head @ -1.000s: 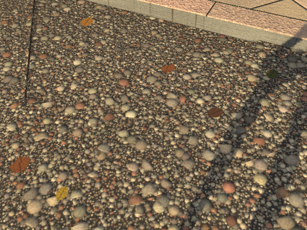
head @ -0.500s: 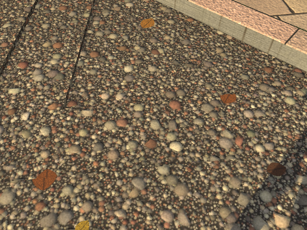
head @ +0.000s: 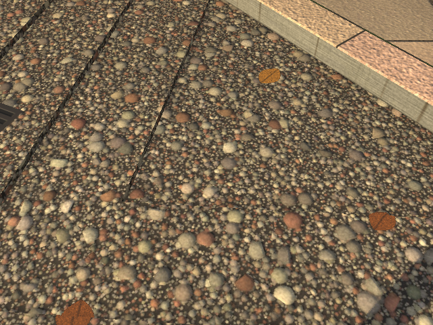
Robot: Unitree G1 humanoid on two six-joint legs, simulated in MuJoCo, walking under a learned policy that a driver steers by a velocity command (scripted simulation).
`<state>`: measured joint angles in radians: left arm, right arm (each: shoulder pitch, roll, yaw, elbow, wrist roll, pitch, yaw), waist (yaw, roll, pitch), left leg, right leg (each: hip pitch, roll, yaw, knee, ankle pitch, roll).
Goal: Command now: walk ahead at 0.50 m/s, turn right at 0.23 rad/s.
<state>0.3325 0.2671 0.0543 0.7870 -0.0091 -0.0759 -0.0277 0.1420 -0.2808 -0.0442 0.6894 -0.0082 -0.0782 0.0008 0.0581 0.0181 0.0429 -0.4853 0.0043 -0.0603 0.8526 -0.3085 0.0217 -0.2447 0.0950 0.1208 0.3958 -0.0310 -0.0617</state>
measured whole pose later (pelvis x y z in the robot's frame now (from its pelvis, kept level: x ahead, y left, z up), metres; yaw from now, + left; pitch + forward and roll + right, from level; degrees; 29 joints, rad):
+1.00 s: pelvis +0.49 -0.11 -0.03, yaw -26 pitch +1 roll -2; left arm 0.29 0.27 0.05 0.74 0.00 -0.08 -0.01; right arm 0.16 -0.30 -0.05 0.78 0.01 -0.09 0.03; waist 0.03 0.05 0.03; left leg -0.67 0.11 -0.06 0.66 0.16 0.00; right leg -0.08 0.10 -0.03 0.29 -0.23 -0.08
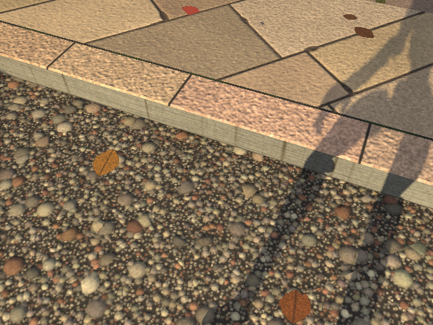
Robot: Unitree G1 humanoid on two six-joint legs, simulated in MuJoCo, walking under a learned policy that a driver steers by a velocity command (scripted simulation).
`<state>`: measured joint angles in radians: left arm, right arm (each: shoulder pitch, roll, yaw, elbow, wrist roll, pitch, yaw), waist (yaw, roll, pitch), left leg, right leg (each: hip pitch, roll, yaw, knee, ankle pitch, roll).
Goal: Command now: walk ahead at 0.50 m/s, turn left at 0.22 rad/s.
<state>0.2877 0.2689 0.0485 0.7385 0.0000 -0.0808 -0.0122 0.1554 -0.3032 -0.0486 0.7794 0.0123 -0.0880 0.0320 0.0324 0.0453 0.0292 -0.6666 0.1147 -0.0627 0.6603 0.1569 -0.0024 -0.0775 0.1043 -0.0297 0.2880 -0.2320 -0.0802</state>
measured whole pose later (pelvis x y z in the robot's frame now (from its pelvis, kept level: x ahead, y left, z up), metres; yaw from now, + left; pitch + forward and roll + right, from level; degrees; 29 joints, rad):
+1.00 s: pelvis +0.40 +0.07 -0.04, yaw +29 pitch +0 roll +0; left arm 0.19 0.22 0.03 0.77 0.01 -0.05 0.00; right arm 0.16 -0.27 -0.05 0.71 0.00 0.03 -0.02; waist 0.03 0.03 0.04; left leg -0.33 -0.01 -0.09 0.70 -0.27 -0.04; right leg -0.29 0.05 0.04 0.41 0.11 -0.05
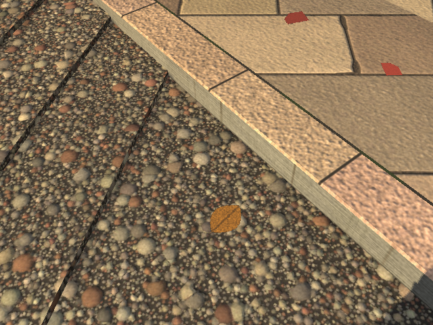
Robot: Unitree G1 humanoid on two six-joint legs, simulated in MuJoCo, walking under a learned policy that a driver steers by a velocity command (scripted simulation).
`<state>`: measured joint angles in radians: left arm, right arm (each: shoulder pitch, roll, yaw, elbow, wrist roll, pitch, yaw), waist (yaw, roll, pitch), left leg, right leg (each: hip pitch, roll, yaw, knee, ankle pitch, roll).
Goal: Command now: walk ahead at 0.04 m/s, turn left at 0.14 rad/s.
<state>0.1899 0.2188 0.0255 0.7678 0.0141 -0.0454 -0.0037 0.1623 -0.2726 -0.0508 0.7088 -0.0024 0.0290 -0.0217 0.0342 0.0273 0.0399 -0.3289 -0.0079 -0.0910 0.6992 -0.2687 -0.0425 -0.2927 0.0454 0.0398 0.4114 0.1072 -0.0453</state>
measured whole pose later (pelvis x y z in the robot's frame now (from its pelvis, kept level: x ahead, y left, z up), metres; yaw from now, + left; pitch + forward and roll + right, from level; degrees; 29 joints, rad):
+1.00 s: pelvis +0.05 +0.06 -0.03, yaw -29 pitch +1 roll -1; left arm 0.25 0.35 0.12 0.69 -0.02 0.08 0.06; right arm 0.19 -0.23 -0.05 0.75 -0.02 -0.01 -0.02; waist 0.00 -0.06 0.01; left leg -0.26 -0.02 -0.04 0.46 -0.22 0.03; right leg -0.61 0.12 0.16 1.42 -0.45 0.09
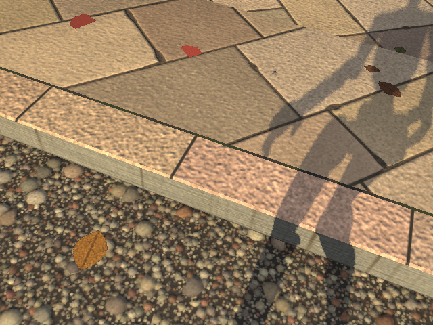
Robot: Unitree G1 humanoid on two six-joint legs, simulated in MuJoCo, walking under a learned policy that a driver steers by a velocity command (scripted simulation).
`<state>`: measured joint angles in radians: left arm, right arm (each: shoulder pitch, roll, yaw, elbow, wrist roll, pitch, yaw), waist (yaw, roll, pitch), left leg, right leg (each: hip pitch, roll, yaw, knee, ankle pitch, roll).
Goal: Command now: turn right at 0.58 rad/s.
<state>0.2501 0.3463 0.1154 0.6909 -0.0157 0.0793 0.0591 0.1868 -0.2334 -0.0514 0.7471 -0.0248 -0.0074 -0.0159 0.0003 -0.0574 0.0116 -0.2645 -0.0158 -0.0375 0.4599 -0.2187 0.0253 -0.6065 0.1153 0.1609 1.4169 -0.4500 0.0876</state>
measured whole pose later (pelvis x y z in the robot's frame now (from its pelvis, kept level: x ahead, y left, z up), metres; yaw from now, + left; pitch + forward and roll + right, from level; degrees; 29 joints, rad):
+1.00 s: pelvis -0.04 +0.00 +0.00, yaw -35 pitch +2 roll -1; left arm 0.28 0.32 0.09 0.64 -0.02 0.08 0.06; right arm 0.19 -0.21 -0.03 0.68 -0.03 0.02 -0.04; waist 0.01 -0.05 0.03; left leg -0.24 0.01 0.03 0.45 -0.25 0.04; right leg -0.67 0.07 0.10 1.44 -0.42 0.12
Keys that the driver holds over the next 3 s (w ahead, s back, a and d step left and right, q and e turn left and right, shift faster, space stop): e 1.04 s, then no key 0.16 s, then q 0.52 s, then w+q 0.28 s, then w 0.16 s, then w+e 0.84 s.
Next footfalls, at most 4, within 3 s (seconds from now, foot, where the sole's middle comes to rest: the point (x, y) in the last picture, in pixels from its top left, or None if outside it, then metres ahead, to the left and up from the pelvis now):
0.26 right None -0.04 -0.15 -0.75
0.76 left None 0.05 0.06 -0.78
1.24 right None -0.11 -0.16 -0.75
1.66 left None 0.00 0.07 -0.75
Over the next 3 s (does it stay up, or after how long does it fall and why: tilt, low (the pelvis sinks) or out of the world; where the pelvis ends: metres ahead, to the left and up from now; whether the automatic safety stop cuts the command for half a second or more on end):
stays up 0.40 -0.19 -0.01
